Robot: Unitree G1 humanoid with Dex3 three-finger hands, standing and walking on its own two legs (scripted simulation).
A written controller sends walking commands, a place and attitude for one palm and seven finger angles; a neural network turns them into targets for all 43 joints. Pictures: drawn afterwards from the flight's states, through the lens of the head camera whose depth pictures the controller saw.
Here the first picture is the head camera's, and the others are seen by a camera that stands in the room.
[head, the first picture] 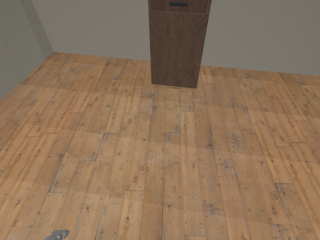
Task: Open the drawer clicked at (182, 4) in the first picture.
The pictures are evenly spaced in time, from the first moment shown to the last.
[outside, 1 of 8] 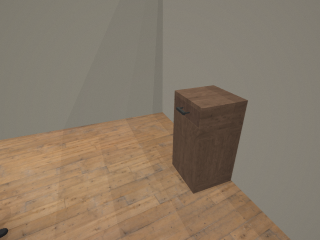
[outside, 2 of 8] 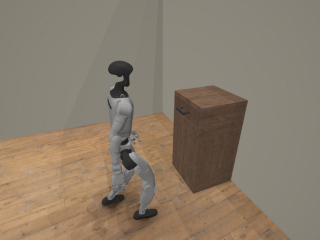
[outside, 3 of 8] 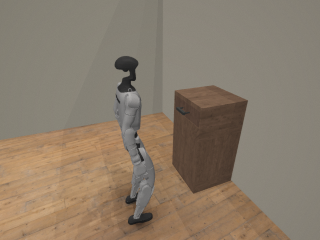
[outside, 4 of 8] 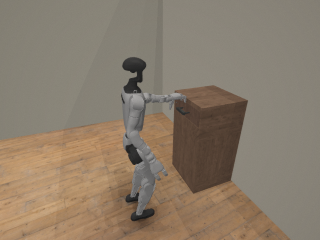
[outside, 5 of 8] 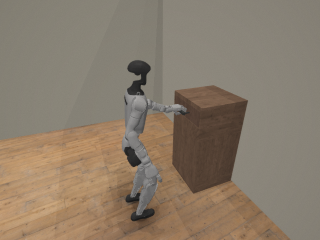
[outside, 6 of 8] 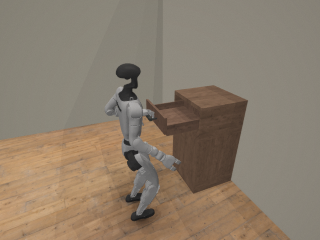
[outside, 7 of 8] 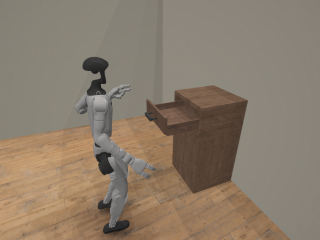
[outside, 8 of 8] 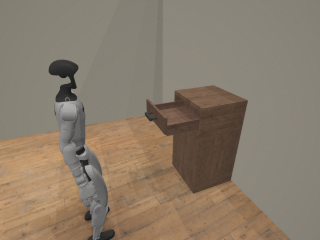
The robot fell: no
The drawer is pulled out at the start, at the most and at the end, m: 0.00 0.30 0.30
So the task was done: yes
